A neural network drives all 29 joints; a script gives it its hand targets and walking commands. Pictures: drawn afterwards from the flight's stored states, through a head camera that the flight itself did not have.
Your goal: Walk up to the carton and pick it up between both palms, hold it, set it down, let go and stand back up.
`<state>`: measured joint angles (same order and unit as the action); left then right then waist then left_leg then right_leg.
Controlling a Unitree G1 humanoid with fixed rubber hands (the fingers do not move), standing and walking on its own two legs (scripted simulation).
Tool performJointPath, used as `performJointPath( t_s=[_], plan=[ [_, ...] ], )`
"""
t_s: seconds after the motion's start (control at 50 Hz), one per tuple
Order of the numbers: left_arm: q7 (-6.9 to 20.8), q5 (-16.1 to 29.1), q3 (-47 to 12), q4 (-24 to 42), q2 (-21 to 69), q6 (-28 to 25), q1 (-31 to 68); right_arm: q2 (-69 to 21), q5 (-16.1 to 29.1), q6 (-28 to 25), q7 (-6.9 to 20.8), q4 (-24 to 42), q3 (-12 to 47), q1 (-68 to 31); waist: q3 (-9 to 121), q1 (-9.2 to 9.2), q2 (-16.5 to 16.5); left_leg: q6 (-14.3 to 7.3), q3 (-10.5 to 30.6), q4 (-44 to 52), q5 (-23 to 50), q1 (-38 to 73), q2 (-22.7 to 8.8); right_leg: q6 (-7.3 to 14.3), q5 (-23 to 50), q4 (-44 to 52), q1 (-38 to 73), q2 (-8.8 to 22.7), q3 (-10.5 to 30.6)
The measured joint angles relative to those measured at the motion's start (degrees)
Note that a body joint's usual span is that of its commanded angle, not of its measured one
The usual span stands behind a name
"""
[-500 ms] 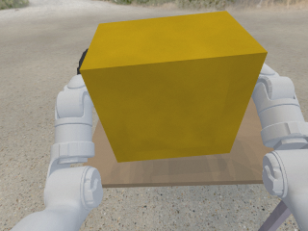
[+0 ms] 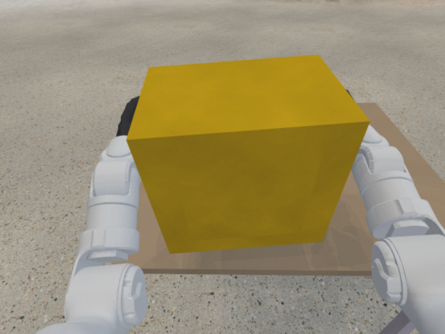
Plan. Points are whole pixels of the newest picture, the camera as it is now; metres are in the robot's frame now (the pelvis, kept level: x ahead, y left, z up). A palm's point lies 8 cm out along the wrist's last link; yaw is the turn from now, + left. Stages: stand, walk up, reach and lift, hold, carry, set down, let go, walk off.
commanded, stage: set down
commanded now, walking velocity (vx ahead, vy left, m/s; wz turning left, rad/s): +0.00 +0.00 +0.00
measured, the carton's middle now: (240, 159) +0.37 +0.00 +0.18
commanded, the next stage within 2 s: none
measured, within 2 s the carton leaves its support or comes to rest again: neither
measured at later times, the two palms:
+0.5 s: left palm (137, 147) +0.38 +0.18 +0.20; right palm (347, 137) +0.40 -0.20 +0.19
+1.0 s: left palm (146, 154) +0.39 +0.17 +0.17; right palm (347, 141) +0.42 -0.20 +0.18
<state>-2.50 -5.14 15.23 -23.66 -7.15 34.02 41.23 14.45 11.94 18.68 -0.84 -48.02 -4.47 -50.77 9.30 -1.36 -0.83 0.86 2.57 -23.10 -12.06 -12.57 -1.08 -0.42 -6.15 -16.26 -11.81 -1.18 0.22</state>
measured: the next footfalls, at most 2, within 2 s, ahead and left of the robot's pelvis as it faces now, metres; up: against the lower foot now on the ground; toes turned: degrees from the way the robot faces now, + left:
none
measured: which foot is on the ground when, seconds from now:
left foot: down 0.00-1.00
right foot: down 0.00-1.00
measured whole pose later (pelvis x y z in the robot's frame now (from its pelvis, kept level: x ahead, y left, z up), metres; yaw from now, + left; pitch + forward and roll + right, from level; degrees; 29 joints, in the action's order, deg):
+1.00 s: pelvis +0.01 +0.00 +0.00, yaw +0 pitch +2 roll -1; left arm -7.1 -5.1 14.6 -23.4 -2.9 29.9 38.1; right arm 16.0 11.6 12.1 4.9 -53.6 -7.0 -49.8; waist 6.5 -1.2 -1.3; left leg 1.2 2.7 -23.0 -12.7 -12.5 -1.3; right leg -0.4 -6.8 -16.3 -11.8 -1.4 0.1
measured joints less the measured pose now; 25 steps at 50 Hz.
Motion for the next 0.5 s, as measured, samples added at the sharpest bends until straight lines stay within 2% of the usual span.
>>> performJointPath(
  t_s=[0.22,0.5],
  plan=[
    [-0.5,0.0,-0.6,0.2,0.1,-0.6,-0.8,0.1,0.0,-0.8,0.4,-0.2,0.1,0.4,0.0,0.0,0.0,0.0,0.0,0.0,0.1,0.0,0.0,0.0,0.2,0.0,0.0,0.0,0.0],
    [-2.7,0.0,-0.6,0.2,1.9,-0.2,-0.7,0.4,-0.1,-4.1,3.7,-4.9,-2.5,0.4,-1.2,0.0,0.0,0.0,0.1,0.0,-0.1,0.0,0.0,0.0,-0.1,0.0,0.0,0.0,0.0]
  ],
)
